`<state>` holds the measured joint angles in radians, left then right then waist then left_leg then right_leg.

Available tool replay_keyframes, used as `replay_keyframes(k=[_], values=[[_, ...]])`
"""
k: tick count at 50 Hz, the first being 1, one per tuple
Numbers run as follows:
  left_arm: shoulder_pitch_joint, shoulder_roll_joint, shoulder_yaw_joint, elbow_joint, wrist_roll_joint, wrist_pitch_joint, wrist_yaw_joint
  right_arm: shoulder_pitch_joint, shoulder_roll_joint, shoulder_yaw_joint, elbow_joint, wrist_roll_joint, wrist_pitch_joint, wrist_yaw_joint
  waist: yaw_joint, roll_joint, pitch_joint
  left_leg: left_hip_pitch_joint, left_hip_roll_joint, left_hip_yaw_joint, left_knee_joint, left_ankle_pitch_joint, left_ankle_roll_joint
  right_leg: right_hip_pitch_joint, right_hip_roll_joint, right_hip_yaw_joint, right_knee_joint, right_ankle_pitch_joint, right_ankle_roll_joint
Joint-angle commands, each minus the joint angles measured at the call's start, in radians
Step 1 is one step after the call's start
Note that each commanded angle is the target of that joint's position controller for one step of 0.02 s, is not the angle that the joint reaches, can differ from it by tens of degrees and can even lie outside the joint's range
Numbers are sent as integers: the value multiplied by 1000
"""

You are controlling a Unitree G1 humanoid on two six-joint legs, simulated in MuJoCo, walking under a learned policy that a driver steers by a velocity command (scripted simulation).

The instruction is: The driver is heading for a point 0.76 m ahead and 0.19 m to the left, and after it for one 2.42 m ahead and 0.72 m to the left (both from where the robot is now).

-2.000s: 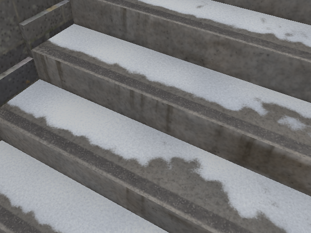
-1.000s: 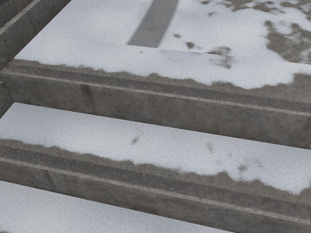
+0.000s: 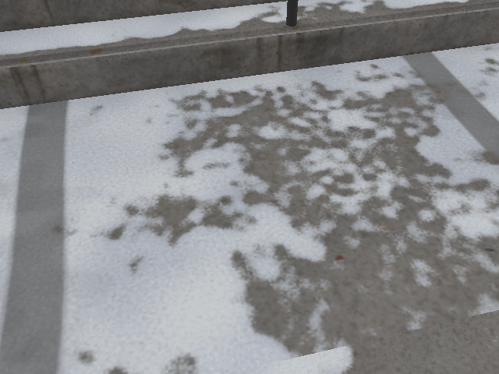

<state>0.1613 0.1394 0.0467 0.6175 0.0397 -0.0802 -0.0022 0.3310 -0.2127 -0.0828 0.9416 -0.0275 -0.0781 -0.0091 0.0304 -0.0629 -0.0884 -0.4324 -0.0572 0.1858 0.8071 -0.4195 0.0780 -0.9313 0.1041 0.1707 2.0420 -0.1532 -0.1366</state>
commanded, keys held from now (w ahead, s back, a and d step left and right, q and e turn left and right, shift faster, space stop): w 0.32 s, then w+q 0.68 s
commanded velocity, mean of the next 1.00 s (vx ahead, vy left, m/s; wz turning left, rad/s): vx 0.50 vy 0.00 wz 0.24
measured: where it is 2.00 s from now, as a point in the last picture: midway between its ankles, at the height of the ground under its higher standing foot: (251, 253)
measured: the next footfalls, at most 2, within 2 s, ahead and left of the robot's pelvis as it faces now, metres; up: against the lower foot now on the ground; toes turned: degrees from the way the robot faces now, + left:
right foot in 0.30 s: +0.39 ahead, -0.14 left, +0.16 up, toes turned -7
left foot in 0.84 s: +0.64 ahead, +0.06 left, +0.16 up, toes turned +18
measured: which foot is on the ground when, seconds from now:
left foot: down 0.00-0.34, up 0.36-0.82, down 0.84-1.00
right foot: up 0.00-0.28, down 0.30-0.86, up 0.88-1.00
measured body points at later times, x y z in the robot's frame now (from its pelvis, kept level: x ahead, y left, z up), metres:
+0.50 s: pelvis +0.31 -0.06 +0.16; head +0.31 -0.05 +0.61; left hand +0.40 +0.19 +0.03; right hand +0.44 -0.31 +0.05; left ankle +0.26 +0.08 -0.36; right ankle +0.35 -0.13 -0.53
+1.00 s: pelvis +0.60 +0.02 +0.20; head +0.61 +0.02 +0.65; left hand +0.65 +0.29 +0.09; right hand +0.74 -0.23 +0.08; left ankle +0.60 +0.05 -0.53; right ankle +0.56 -0.15 -0.42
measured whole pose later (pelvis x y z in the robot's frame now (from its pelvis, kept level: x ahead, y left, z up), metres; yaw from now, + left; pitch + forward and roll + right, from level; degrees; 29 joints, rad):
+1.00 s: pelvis +0.60 +0.02 +0.20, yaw +19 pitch +1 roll +1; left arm 0.23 0.22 0.05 0.73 0.02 -0.09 0.00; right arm 0.35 -0.25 -0.09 0.76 -0.01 -0.03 0.00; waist -0.03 -0.01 0.00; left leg -0.28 -0.15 0.04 0.48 -0.22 0.15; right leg -0.47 -0.07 0.01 1.27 -0.30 0.01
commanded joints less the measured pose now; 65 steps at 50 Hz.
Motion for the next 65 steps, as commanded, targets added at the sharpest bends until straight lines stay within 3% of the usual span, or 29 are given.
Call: replay_keyframes(k=[1, 5, 9, 11, 12, 14, 15, 16, 17, 18, 19, 20, 21, 22, 23, 25, 29, 35, 41, 42, 43, 44, 45, 47, 49, 51, 54, 61, 65], values=[[-26, -49, -48, -95, -4, 27, 6, -49, 58, 41, -11, 7, -55, 22, 68, 24, 212, -49, 240, -308, -514, 219, 95, -219, -65, 4, -119, -54, 15], [-242, -83, -57, -162, 7, 34, 29, 117, -48, 25, 42, 12, -89, 13, -9, 99, 167, 218, 285, -330, -625, 298, 151, -471, -128, -181, 102, -198, 0], [-485, -122, -100, -294, -12, 33, 6, 314, 2, 32, 102, 5, -45, -32, -96, 126, 154, 453, 245, -292, -726, 264, 116, -554, -227, -252, -199, -333, -12], [-461, -124, -111, -289, -34, 46, -33, 276, -8, 26, 62, 36, -21, -47, -101, 124, 85, 288, 224, -195, -908, 450, 155, -20, -219, -343, -678, -278, -21], [-392, -115, -91, -233, -41, 49, -38, 249, -23, 32, 24, 35, -27, -34, -82, 87, 16, 249, 245, -163, -838, 899, 161, 237, -137, -426, -751, -303, -25], [-128, -39, -43, -136, -50, 70, -19, 249, -180, -3, -5, 30, -42, -17, 26, 185, -186, 449, 314, -136, -510, 1701, 138, 445, -22, -451, -815, -374, -32], [45, 23, -18, -100, -44, 67, -4, 179, -235, -21, -30, 44, -58, 5, 124, 248, -263, 473, 319, -126, -283, 1799, 94, 594, -22, -370, -947, -301, -57], [155, 98, 11, -60, -22, 54, 15, 178, -195, -21, -64, 75, -77, 35, 154, 248, -339, 210, 240, -153, 3, 1637, 49, 832, -145, -59, -1032, -398, -110], [257, 225, 54, -52, 4, 47, 15, 152, -125, -16, -129, 79, -92, 63, 189, -21, -414, -38, 60, -216, 443, 861, -1, 965, -399, 497, -1389, -586, -219], [169, 240, 69, -47, -17, 64, 2, 88, -68, -30, -164, 31, -96, 75, 153, -91, -399, -178, -42, -318, 902, 289, -8, 884, -452, 807, -1692, -672, -208], [31, 197, 62, -26, -17, 41, -13, 79, 14, -22, -218, 17, -80, 53, 40, -7, -277, -295, 16, -385, 1109, 320, -6, 750, -500, 693, -1701, -646, -176], [-22, 134, 47, 22, -34, 13, -16, 13, 27, -13, -266, -2, -62, 31, 1, 97, -120, -343, 65, -307, 1117, 360, 0, 604, -482, 554, -1657, -622, -140], [3, 78, 29, 96, -30, -10, -13, -16, 49, 0, -290, -5, -50, 12, -23, 129, 35, -408, 80, -297, 1126, 320, 20, 486, -456, 376, -1619, -460, -115], [3, 2, 7, 143, -13, -24, -14, 15, 93, 21, -297, -7, -31, 4, -96, 123, 82, -413, 85, -328, 1124, 330, 32, 408, -425, 239, -1612, -305, -67], [15, -8, 6, 183, 4, -28, -17, 51, 112, 34, -294, 2, -7, -1, -129, 96, 100, -440, 85, -344, 1088, 301, 38, 403, -388, 123, -1614, -236, -29], [27, 11, 3, 209, -3, -42, -16, 62, 90, 38, -282, 21, 29, -3, -156, 55, 154, -442, 78, -361, 890, 244, 7, 382, -366, -39, -1698, -176, -9], [64, 129, 26, 231, -17, -83, -7, -67, -28, -1, -275, 9, 56, 20, -101, 2, 145, -338, 86, -220, 426, 445, -9, 523, -277, -319, -1867, 125, 20], [166, 188, 35, 230, -26, -98, 30, -230, 9, 12, -286, 17, 59, 64, -17, -6, 126, -161, 96, -79, -86, 493, 25, 886, -300, -429, -1935, 327, 36], [263, 271, 57, 226, -17, 2, 49, -87, -87, -22, -276, -5, 55, 44, -66, -77, 39, 1, -45, 4, -261, 117, 116, 1137, -384, -461, -1443, 959, 38], [235, 282, 60, 205, -26, 13, 45, 44, -106, -35, -236, -12, 40, 35, -135, -25, -21, 201, -58, -44, -336, 149, 140, 1013, -360, -465, -1233, 808, 55], [203, 229, 47, 161, -19, 11, 42, 154, -182, -55, -224, -19, 33, 22, -178, 64, -95, 439, 120, -293, -302, 76, 181, 748, -335, -443, -969, 471, 77], [164, 148, 35, 70, -38, -2, 27, 86, -271, -77, -233, -3, 41, 18, -97, 340, -85, 661, 312, -856, -459, 52, 353, 247, -58, -357, -607, -324, 150], [90, 183, 35, 44, -26, -17, 12, 85, -262, -77, -265, 16, 49, 19, -125, 151, -86, 653, 353, -922, -545, 148, 365, 129, -96, -151, -540, -294, 147], [53, 187, 31, 36, -41, -49, 1, 30, -162, -46, -262, 11, 40, 7, -78, 3, 16, 455, 316, -670, -540, 347, 291, 177, -180, -126, -669, -129, 137], [61, 176, 26, 30, -9, -22, -1, -10, -123, -26, -270, 18, 18, 4, -26, 6, 39, 329, 234, -553, -560, 448, 236, 265, -205, -121, -770, -121, 155], [69, 176, 21, 32, 10, 14, -1, 15, -136, -19, -259, 34, -2, 4, -7, 29, 97, 260, 204, -500, -574, 604, 220, 264, -210, -136, -851, -146, 179], [28, 155, 4, 21, 2, 34, 2, 68, -171, -18, -238, 22, -5, 2, -18, 75, 97, 258, 160, -409, -522, 953, 183, 252, -186, -170, -997, -71, 197], [-163, 157, -18, -39, -15, 34, 9, 140, -187, -17, -217, 20, 41, -11, -116, 162, 48, 372, 98, -424, -377, 1003, 86, 314, -93, -190, -1346, 118, 167], [51, 229, 7, 12, -18, 0, 28, 11, -229, -28, -268, 21, 36, -17, 5, 144, 11, 318, 74, -495, -166, 979, 14, 634, -61, -158, -1577, 171, 102]])
Keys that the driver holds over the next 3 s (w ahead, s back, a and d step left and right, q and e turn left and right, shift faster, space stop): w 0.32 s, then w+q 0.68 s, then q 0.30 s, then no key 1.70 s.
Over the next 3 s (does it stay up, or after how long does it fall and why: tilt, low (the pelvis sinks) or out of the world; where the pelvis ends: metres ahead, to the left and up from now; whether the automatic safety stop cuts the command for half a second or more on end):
stays up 0.83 0.06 0.21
